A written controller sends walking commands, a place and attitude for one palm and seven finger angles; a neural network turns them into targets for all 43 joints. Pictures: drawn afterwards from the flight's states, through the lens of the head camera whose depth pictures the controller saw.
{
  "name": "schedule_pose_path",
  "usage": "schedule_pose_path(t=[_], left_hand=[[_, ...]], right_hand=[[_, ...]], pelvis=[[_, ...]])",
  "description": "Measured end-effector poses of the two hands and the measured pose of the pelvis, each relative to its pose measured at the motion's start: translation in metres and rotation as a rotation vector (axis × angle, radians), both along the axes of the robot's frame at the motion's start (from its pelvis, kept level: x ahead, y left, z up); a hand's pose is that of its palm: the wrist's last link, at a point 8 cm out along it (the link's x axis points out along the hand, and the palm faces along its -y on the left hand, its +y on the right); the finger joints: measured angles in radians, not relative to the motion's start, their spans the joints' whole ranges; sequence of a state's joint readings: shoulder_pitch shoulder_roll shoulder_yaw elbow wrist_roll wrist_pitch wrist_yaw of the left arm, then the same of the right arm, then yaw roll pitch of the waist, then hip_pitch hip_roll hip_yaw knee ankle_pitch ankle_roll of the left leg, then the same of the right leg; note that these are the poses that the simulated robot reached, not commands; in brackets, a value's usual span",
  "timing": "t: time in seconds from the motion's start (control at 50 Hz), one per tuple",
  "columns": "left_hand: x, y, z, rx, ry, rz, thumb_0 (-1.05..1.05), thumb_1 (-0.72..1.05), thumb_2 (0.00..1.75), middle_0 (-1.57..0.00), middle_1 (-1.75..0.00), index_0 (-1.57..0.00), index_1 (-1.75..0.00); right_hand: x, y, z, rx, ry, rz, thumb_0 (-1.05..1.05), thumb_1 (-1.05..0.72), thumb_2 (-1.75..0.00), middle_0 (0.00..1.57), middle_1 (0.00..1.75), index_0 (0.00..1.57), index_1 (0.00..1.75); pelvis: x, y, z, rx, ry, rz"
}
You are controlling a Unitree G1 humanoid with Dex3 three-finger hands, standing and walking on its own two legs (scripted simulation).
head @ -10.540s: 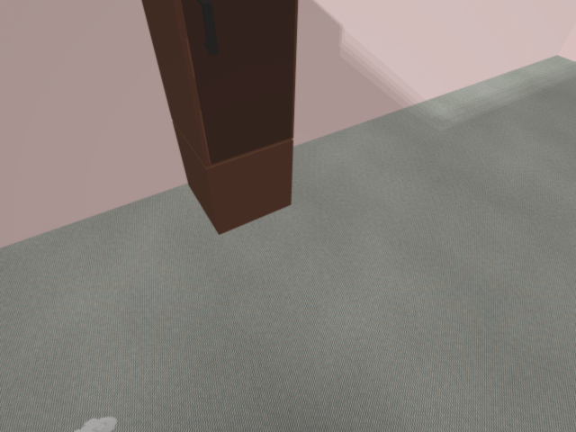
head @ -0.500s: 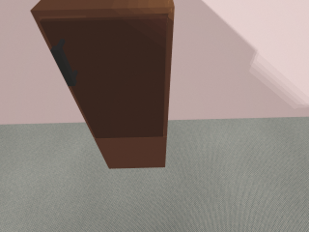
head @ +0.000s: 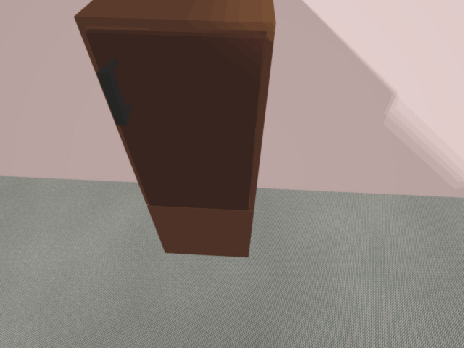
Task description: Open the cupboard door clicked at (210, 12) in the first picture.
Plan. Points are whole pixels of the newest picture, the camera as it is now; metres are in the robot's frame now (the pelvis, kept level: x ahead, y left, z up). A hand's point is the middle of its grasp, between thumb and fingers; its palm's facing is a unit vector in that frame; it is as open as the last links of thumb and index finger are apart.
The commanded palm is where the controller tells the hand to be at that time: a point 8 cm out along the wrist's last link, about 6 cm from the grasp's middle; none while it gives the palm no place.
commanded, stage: come to a stop and stand still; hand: left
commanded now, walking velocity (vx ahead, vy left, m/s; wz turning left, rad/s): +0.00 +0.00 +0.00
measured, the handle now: (118, 92) +0.58 +0.29 +0.13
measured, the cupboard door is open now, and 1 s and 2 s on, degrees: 0 0 0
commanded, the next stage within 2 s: look again from close up in 0.76 s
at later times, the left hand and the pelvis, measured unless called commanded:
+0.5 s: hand out of the picture -0.02 +0.19 -0.18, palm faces +0.03 -0.98 -0.17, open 7.4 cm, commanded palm none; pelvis -0.01 +0.03 +0.00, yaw -1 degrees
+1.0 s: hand out of the picture -0.01 +0.22 -0.18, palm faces +0.01 -0.98 -0.20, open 7.4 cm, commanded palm none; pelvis -0.02 +0.04 -0.01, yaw -1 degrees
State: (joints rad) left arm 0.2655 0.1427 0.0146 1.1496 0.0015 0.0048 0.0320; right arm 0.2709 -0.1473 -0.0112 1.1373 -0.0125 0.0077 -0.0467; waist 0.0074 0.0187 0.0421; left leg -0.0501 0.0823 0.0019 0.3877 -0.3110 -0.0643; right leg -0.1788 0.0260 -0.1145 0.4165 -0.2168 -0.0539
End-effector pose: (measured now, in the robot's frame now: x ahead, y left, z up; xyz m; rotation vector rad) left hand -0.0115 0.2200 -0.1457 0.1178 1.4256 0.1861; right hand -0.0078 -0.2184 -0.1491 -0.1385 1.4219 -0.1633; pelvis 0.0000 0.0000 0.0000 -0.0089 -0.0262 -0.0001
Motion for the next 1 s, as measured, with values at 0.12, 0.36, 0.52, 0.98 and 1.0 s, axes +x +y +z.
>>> schedule_pose_path(t=[0.12,0.36,0.52,0.98,1.0], left_hand=[[-0.022,-0.005,-0.002,-0.030,0.043,0.010,0.01,0.91,0.90,-0.20,-0.30,-0.20,-0.30],[-0.021,0.007,-0.003,-0.035,0.022,-0.013,0.01,0.91,0.90,-0.20,-0.30,-0.20,-0.30],[-0.015,0.021,-0.002,-0.021,0.009,-0.024,0.01,0.92,0.90,-0.20,-0.30,-0.20,-0.30],[-0.005,0.043,-0.006,0.002,-0.045,-0.064,0.01,0.91,0.90,-0.20,-0.30,-0.20,-0.30],[-0.002,0.047,-0.006,0.012,-0.060,-0.065,0.01,0.91,0.90,-0.20,-0.30,-0.20,-0.30]], right_hand=[[-0.020,0.009,0.002,0.006,0.039,-0.004,0.01,-0.91,-0.90,0.20,0.30,0.20,0.30],[-0.053,0.040,0.002,0.042,0.076,-0.044,0.01,-0.91,-0.90,0.20,0.30,0.20,0.30],[-0.063,0.056,0.003,0.055,0.087,-0.065,0.01,-0.91,-0.90,0.20,0.30,0.20,0.30],[-0.019,0.032,0.004,-0.022,-0.063,-0.037,0.01,-0.91,-0.90,0.20,0.30,0.20,0.30],[-0.014,0.027,0.004,-0.037,-0.085,-0.035,0.01,-0.91,-0.90,0.20,0.30,0.20,0.30]], pelvis=[[-0.006,0.005,0.001,0.000,-0.001,-0.003],[-0.014,0.019,0.002,0.003,-0.005,-0.014],[-0.014,0.029,0.001,0.006,-0.001,-0.019],[-0.016,0.037,-0.006,0.011,0.005,-0.015],[-0.016,0.038,-0.007,0.009,0.002,-0.015]])
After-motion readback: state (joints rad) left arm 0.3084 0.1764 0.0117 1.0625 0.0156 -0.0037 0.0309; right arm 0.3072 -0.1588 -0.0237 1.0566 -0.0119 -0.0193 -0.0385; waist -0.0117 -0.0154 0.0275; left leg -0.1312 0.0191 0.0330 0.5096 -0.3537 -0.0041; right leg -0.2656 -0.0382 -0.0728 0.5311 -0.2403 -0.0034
